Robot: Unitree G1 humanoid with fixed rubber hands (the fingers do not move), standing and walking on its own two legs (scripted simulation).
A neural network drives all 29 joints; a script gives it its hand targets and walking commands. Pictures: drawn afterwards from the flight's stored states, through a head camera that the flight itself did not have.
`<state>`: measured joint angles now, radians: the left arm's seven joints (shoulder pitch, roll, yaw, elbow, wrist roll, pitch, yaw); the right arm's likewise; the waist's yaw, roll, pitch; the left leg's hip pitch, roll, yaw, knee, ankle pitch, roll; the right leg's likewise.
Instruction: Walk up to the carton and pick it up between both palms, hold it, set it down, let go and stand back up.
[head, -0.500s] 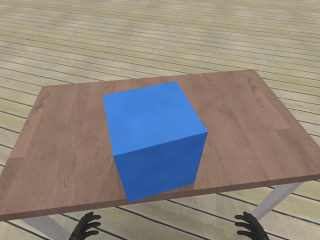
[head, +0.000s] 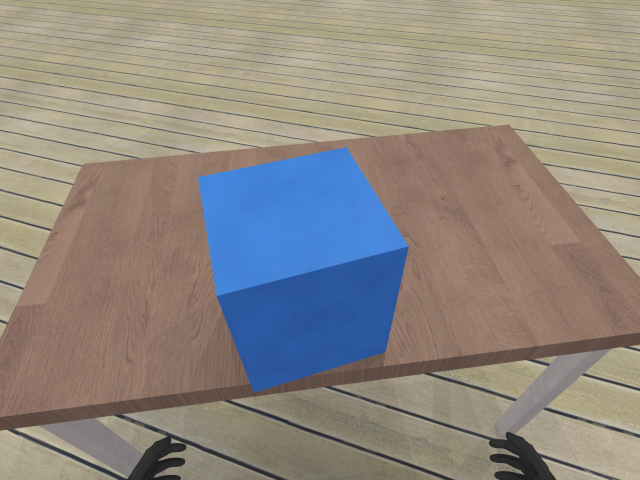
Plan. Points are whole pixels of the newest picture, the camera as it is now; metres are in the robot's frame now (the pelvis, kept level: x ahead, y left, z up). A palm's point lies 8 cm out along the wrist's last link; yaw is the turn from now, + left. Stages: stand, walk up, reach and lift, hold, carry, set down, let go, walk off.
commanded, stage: stand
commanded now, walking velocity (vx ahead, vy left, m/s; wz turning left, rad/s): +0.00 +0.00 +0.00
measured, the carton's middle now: (299, 271) +0.41 +0.05 +0.03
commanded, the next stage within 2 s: none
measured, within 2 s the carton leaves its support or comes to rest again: neither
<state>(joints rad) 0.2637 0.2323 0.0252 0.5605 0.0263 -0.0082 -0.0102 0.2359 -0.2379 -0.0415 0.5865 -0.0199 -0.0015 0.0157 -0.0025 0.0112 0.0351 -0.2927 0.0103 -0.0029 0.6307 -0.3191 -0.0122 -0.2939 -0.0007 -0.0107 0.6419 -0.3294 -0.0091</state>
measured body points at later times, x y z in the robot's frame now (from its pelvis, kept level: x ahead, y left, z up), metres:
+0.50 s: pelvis +0.00 +0.00 +0.00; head +0.01 -0.01 +0.45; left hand +0.14 +0.25 -0.09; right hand +0.13 -0.25 -0.10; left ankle +0.01 +0.13 -0.72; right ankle +0.01 -0.11 -0.72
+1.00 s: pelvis -0.01 +0.00 +0.00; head +0.00 +0.00 +0.45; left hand +0.12 +0.25 -0.09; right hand +0.12 -0.25 -0.10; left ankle +0.01 +0.13 -0.72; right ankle +0.01 -0.11 -0.72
